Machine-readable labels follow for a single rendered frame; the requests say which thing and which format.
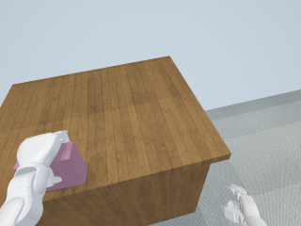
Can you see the right robot hand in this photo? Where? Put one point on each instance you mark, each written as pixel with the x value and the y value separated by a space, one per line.
pixel 235 211

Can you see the table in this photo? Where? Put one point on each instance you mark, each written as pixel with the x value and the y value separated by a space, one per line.
pixel 147 142

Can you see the sponge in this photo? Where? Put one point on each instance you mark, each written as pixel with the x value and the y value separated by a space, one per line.
pixel 69 165

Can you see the left robot forearm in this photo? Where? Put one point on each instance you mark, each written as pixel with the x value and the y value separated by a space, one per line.
pixel 23 205

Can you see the right robot forearm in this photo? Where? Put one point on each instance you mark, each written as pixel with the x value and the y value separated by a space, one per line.
pixel 253 221

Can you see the left robot hand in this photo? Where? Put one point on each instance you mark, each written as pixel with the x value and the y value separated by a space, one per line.
pixel 42 149

